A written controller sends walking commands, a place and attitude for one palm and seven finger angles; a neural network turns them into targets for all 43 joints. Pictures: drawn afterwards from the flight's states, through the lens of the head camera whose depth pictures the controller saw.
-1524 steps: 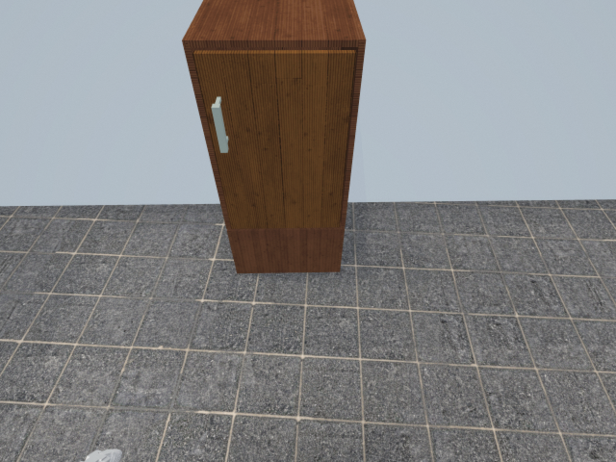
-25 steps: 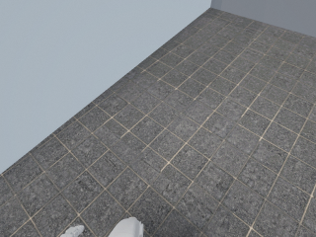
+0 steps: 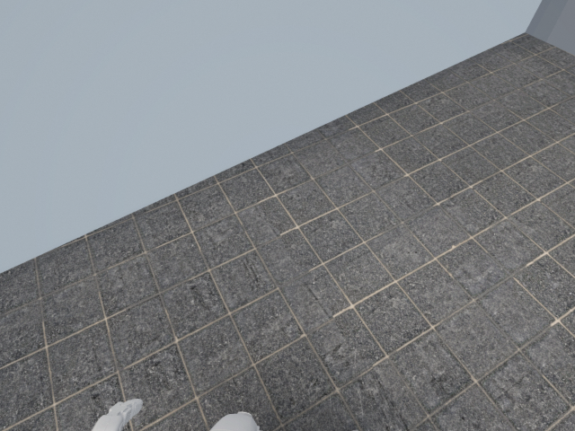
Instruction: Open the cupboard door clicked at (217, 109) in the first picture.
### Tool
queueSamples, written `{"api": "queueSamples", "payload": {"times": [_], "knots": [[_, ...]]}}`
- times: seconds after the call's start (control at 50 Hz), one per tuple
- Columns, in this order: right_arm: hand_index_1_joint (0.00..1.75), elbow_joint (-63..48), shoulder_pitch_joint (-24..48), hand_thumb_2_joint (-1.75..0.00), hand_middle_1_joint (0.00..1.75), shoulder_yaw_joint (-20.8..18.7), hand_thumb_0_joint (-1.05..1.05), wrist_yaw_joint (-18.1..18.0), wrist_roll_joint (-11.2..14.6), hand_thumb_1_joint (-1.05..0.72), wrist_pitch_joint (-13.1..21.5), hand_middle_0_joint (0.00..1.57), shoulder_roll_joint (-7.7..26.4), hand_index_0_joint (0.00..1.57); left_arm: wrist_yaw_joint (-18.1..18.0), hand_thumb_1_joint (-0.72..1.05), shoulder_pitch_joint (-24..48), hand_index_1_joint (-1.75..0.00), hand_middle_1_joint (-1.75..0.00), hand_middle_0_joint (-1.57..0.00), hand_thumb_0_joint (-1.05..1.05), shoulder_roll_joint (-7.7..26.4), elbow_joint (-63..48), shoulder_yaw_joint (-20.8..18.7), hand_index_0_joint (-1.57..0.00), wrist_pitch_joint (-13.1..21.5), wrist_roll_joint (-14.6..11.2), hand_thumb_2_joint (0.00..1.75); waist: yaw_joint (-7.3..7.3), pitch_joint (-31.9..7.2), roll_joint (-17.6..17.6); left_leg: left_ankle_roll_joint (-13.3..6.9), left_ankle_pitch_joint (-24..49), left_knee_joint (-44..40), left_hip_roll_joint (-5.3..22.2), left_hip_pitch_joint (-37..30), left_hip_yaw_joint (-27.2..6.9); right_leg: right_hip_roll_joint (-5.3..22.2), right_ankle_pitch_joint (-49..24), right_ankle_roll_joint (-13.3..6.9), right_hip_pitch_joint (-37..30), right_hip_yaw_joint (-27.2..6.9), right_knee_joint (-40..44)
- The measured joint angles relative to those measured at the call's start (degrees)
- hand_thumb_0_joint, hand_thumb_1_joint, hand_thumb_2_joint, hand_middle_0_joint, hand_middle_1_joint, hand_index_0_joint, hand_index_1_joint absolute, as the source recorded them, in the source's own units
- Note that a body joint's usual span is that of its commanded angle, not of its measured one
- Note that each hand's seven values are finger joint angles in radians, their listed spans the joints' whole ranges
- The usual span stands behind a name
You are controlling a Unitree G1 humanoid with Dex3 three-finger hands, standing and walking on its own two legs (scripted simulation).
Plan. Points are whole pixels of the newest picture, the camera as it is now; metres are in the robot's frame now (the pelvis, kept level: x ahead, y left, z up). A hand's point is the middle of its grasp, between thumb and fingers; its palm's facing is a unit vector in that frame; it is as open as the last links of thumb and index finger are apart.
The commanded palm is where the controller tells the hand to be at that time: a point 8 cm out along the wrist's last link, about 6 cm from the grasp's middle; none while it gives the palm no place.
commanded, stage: turn to face it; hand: left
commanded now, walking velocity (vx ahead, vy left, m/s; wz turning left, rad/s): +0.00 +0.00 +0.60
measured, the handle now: out of the picture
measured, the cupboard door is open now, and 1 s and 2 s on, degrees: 49 49 49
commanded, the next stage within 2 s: none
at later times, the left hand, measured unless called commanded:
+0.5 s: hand out of the picture +0.03 +0.22 -0.15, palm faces +0.33 -0.91 -0.26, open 7.4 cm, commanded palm none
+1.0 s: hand out of the picture -0.05 +0.17 -0.17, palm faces +0.61 -0.76 -0.23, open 7.4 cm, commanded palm none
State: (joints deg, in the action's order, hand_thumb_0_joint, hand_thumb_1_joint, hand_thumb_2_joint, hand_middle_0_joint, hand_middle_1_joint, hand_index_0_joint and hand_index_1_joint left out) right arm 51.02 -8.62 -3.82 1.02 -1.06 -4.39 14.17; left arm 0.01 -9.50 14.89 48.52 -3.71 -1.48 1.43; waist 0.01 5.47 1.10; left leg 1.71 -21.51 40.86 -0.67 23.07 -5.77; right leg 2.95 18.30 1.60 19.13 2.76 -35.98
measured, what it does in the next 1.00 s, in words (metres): steps on the spot, turning left: left foot, then right foot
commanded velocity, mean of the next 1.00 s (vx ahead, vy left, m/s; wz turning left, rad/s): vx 0.00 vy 0.00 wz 0.60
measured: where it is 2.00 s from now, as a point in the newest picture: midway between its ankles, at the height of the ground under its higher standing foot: outside the picture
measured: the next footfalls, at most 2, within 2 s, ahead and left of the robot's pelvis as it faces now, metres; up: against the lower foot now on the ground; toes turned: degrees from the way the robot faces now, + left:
left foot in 0.30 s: +0.03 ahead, +0.12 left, +0.00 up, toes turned +16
right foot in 0.62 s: +0.11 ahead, -0.14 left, +0.00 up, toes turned +20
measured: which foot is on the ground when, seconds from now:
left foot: up 0.00-0.28, down 0.30-0.60, up 0.62-0.92, down 0.94-1.00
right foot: down 0.00-0.30, up 0.32-0.60, down 0.62-0.94, up 0.96-1.00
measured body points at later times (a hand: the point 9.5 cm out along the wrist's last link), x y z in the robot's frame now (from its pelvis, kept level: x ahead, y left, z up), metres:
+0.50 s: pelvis +0.01 -0.01 +0.01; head +0.06 +0.02 +0.46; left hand +0.01 +0.27 -0.13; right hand +0.18 -0.23 -0.12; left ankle -0.01 +0.11 -0.72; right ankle +0.05 -0.15 -0.67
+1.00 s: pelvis +0.03 -0.03 +0.00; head +0.06 +0.02 +0.45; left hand -0.08 +0.21 -0.15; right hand +0.28 -0.17 -0.12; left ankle -0.03 +0.06 -0.72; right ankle +0.07 -0.16 -0.69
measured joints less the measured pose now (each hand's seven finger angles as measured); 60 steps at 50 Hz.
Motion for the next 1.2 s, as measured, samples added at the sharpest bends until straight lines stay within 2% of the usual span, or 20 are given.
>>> {"api": "queueSamples", "payload": {"times": [0.06, 0.1, 0.24, 0.28, 0.3, 0.36, 0.42, 0.5, 0.6, 0.66, 0.7, 0.74, 0.78, 0.88, 0.92, 0.94, 1.0, 1.06, 1.12, 1.2], "knots": [[0.30, 0.67, 0.65, -0.90, 0.30, -0.90, 0.00, 0.21, 0.01, -0.90, -0.68, 0.20, 0.95, 0.20, -0.68, 0.91, -0.52, -0.30, -0.30, -0.20, 0.00, -1.72, 0.01, 0.64, -0.20, 0.19, 0.17, 0.89, -0.48, 0.96, 0.86, 0.05, -6.17, 17.43, -0.55, 5.10, 2.24, 1.18, 0.40, -1.56, -1.29, 2.49, -0.32], [0.30, 0.90, 1.00, -0.90, 0.30, -0.98, 0.01, 0.50, 0.04, -0.91, -0.81, 0.20, 0.90, 0.20, -0.95, 0.91, -1.29, -0.30, -0.30, -0.20, 0.00, -2.46, 0.34, 0.95, -0.20, 0.09, 0.20, 0.89, -0.76, 1.09, 0.13, 0.80, -5.82, 22.19, 0.07, 5.97, 4.86, 2.17, -0.18, -1.67, -2.94, 3.64, 1.87], [0.30, 0.37, 2.37, -0.90, 0.30, 0.13, 0.01, 1.11, 0.58, -0.91, -0.11, 0.20, -0.55, 0.19, -0.51, 0.91, -2.67, -0.30, -0.30, -0.20, 0.01, -3.06, 1.58, 1.55, -0.20, 0.60, 0.33, 0.89, -0.27, 1.65, -3.59, 1.41, -3.86, 3.34, 0.93, -1.96, 10.61, 5.49, -0.25, -0.85, -5.55, 8.22, 3.98], [0.30, -0.24, 2.56, -0.90, 0.30, 0.49, 0.01, 1.23, 0.53, -0.91, 0.51, 0.20, -0.59, 0.19, -0.27, 0.91, -3.19, -0.30, -0.30, -0.20, 0.01, -2.73, 1.83, 1.31, -0.20, 0.42, -0.01, 0.89, -0.16, 1.38, -3.94, 0.62, 2.22, -5.16, 0.89, -5.49, 11.15, 6.23, 1.63, -0.21, -4.69, 9.72, 0.89], [0.30, -0.80, 2.33, -0.90, 0.30, 0.55, 0.00, 1.31, 0.34, -0.91, 1.08, 0.20, -0.23, 0.19, -0.10, 0.91, -3.61, -0.30, -0.30, -0.20, 0.01, -2.65, 1.80, 1.13, -0.20, 0.08, -0.26, 0.89, -0.29, 0.69, -3.25, -1.26, 7.40, -7.70, 1.40, -6.08, 10.04, 6.10, 3.14, 0.53, -3.07, 10.07, -2.57], [0.30, -1.08, 2.45, -0.90, 0.30, 0.81, 0.00, 0.62, -0.16, -0.91, 2.06, 0.20, -1.16, 0.20, -0.40, 0.91, -2.01, -0.30, -0.30, -0.20, 0.01, -0.93, 2.84, 0.43, -0.20, -2.00, -0.26, 0.89, 0.04, 1.29, -4.58, -3.27, 3.93, -3.80, 0.50, -4.17, 8.47, 4.79, 12.01, 2.21, 3.28, 3.82, -17.64], [0.30, -0.90, 1.42, -0.90, 0.30, 1.12, 0.00, -0.27, -0.39, -0.90, 2.21, 0.20, -1.62, 0.20, -0.33, 0.91, -0.15, -0.30, -0.30, -0.20, 0.01, -0.04, 3.33, -0.23, -0.20, -2.65, -0.33, 0.89, 0.02, 1.33, -4.02, -2.47, 4.08, -5.84, 0.37, -4.54, 6.01, 2.82, 10.01, 2.76, 7.30, 0.47, -24.63], [0.30, 0.05, 0.31, -0.90, 0.30, 1.15, 0.00, -0.52, -0.51, -0.90, 1.92, 0.20, -1.45, 0.20, 0.01, 0.91, 1.20, -0.29, -0.30, -0.20, 0.01, 0.25, 2.19, -0.42, -0.20, -2.15, -0.55, 0.89, -0.01, 1.29, -2.35, -1.70, 6.40, -9.05, 0.46, -5.45, 3.21, 1.34, 7.83, 2.76, 6.90, -1.11, -19.10], [0.30, 0.57, -1.00, -0.90, 0.30, 0.36, 0.00, -0.41, -0.26, -0.90, 0.81, 0.20, -0.77, 0.20, 0.06, 0.91, 1.45, -0.29, -0.30, -0.20, 0.01, 0.20, 0.38, -0.12, -0.20, -0.84, -0.70, 0.89, -0.69, 0.26, -0.35, 0.15, 5.90, -7.25, -0.02, -3.84, -0.37, -0.64, 2.07, 1.91, -0.61, -0.76, -0.84], [0.30, 1.02, -0.66, -0.90, 0.30, -0.69, 0.00, -0.20, 0.10, -0.90, -0.10, 0.20, 0.40, 0.20, -0.51, 0.91, 1.15, -0.30, -0.30, -0.20, 0.01, -0.88, -0.02, 0.37, -0.20, 0.33, -0.09, 0.89, -1.01, 0.57, 0.92, 0.08, -4.58, 6.00, -0.75, 1.04, 0.14, -0.06, 0.55, -1.27, -1.76, 1.14, 0.63], [0.30, 1.50, -0.03, -0.90, 0.30, -1.10, 0.00, 0.01, 0.05, -0.90, -0.63, 0.20, 1.01, 0.20, -0.86, 0.91, 0.51, -0.30, -0.30, -0.20, 0.00, -1.83, -0.06, 0.84, -0.20, 0.46, -0.08, 0.89, -1.21, 1.09, 1.00, 0.47, -6.26, 17.71, -0.82, 4.31, 2.37, 0.88, 0.48, -1.76, -3.12, 2.54, 1.52], [0.30, 1.65, 0.51, -0.90, 0.30, -1.18, 0.01, 0.36, 0.11, -0.91, -0.87, 0.20, 1.09, 0.20, -1.03, 0.91, -0.25, -0.30, -0.30, -0.20, 0.00, -2.49, 0.24, 1.16, -0.20, 0.35, -0.01, 0.89, -1.41, 1.29, 0.31, 1.17, -5.48, 22.70, -0.12, 5.48, 4.80, 1.84, -0.21, -1.77, -4.65, 3.72, 3.49], [0.30, 1.53, 0.89, -0.90, 0.30, -1.00, 0.01, 0.68, 0.25, -0.91, -0.87, 0.20, 0.74, 0.19, -1.04, 0.91, -0.87, -0.30, -0.30, -0.20, 0.00, -2.88, 0.68, 1.38, -0.20, 0.31, 0.11, 0.89, -1.50, 1.37, -0.91, 1.73, -5.19, 20.19, 0.60, 4.42, 7.00, 2.94, -0.80, -1.67, -5.88, 4.91, 5.17], [0.30, 0.90, 2.19, -0.90, 0.30, -0.09, 0.01, 1.10, 0.53, -0.91, -0.26, 0.20, -0.20, 0.19, -0.57, 0.91, -2.05, -0.30, -0.30, -0.20, 0.01, -3.02, 1.52, 1.56, -0.20, 0.58, 0.27, 0.89, -0.52, 1.73, -3.39, 1.55, -3.90, 3.98, 1.04, -1.70, 10.34, 5.29, 0.21, -0.82, -6.71, 8.32, 4.56], [0.30, 0.24, 2.56, -0.90, 0.30, 0.28, 0.01, 1.20, 0.48, -0.91, 0.36, 0.20, -0.30, 0.19, -0.31, 0.91, -2.80, -0.30, -0.30, -0.20, 0.01, -2.63, 1.82, 1.27, -0.20, 0.40, -0.01, 0.89, -0.28, 1.51, -3.92, 0.82, 1.49, -4.24, 0.86, -5.08, 11.06, 6.19, 2.10, -0.14, -5.83, 9.72, 1.46], [0.30, -0.44, 2.39, -0.90, 0.30, 0.42, 0.00, 1.34, 0.34, -0.91, 0.88, 0.20, 0.13, 0.19, -0.16, 0.91, -3.48, -0.30, -0.30, -0.20, 0.01, -2.57, 1.79, 1.10, -0.20, 0.13, -0.22, 0.89, -0.22, 0.77, -3.14, -0.70, 6.87, -7.91, 1.49, -6.32, 10.10, 6.05, 3.36, 0.36, -4.26, 10.30, -1.73], [0.30, -0.95, 2.82, -0.90, 0.30, 0.65, 0.00, 0.67, -0.17, -0.91, 2.03, 0.20, -0.77, 0.19, -0.37, 0.91, -2.33, -0.30, -0.30, -0.20, 0.01, -0.86, 2.96, 0.35, -0.20, -1.93, -0.32, 0.89, 0.08, 1.29, -4.52, -3.11, 4.21, -3.91, 0.40, -4.16, 8.66, 4.94, 12.52, 2.03, 2.33, 4.23, -17.17], [0.30, -1.00, 1.85, -0.90, 0.30, 1.02, 0.00, -0.27, -0.41, -0.91, 2.26, 0.20, -1.26, 0.20, -0.30, 0.91, -0.77, -0.30, -0.30, -0.20, 0.01, -0.01, 3.71, -0.31, -0.20, -2.76, -0.32, 0.89, 0.19, 1.12, -3.98, -2.67, 4.05, -5.77, 0.05, -4.46, 6.41, 2.94, 10.22, 2.58, 6.80, 0.65, -25.02], [0.30, -0.35, 1.01, -0.90, 0.30, 1.27, 0.00, -0.58, -0.47, -0.90, 2.14, 0.20, -1.38, 0.20, -0.10, 0.91, 0.13, -0.30, -0.30, -0.20, 0.01, 0.33, 3.00, -0.55, -0.20, -2.46, -0.49, 0.89, 0.36, 1.06, -2.96, -2.18, 6.13, -8.76, -0.08, -5.46, 4.42, 1.91, 7.96, 2.76, 7.65, -0.87, -23.17], [0.30, 0.32, 0.09, -0.90, 0.30, 1.02, 0.00, -0.47, -0.55, -0.90, 1.55, 0.20, -1.21, 0.20, -0.01, 0.91, 0.94, -0.29, -0.30, -0.20, 0.01, 0.26, 1.73, -0.40, -0.20, -1.92, -0.65, 0.89, -0.14, 0.73, -1.12, -1.19, 7.01, -9.81, -0.03, -5.48, 1.64, 0.44, 6.83, 2.40, 4.51, -1.37, -12.91]]}}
